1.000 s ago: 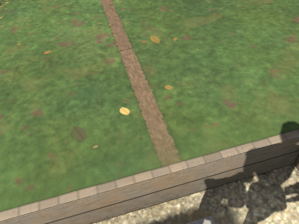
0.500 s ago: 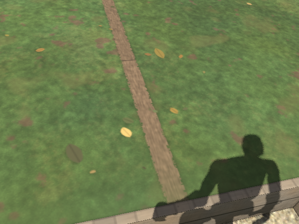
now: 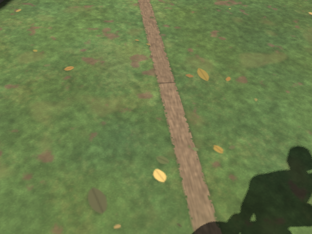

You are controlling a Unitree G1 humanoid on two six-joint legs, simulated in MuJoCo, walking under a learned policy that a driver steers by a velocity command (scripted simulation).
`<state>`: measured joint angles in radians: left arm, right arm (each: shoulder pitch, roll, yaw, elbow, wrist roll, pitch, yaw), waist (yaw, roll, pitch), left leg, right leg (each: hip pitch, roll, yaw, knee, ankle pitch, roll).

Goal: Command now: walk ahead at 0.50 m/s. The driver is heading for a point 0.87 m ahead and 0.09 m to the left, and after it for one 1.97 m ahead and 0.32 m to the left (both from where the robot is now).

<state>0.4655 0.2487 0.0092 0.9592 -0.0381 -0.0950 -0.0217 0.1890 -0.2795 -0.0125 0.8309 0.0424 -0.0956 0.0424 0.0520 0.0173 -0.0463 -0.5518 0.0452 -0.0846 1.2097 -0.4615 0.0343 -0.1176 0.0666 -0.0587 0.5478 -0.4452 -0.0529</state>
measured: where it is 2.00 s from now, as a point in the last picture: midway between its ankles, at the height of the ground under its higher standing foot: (142, 173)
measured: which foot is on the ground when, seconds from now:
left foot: up 0.00-0.24, down 0.26-0.94, up 0.96-1.00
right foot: down 0.00-0.28, up 0.30-0.92, down 0.94-1.00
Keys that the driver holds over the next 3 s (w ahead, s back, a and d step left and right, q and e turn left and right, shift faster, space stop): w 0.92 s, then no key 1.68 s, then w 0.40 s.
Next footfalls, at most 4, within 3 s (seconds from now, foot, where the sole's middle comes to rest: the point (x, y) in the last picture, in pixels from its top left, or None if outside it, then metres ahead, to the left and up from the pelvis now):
0.26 left None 0.47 0.22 -0.76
0.94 right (167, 178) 0.83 -0.01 -0.76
1.34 left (121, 155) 0.94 0.22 -0.76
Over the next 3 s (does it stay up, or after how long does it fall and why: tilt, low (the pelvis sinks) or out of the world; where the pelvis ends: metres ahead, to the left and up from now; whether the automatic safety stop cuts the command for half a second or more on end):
stays up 0.94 0.15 0.02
